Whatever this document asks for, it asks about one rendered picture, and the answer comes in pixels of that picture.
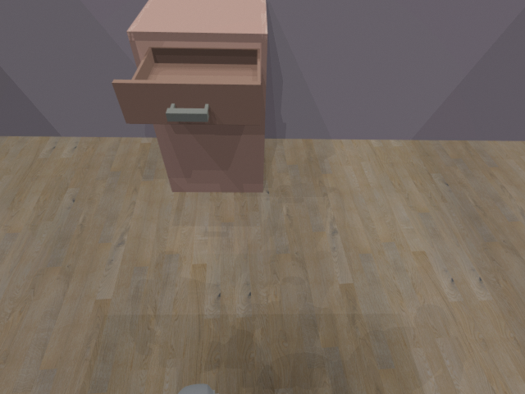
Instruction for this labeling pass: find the handle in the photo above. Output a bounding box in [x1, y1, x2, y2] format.
[166, 103, 209, 122]

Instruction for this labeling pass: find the cabinet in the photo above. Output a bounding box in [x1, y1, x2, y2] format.
[126, 0, 267, 193]

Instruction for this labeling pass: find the drawer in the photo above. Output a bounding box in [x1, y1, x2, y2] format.
[112, 47, 261, 125]

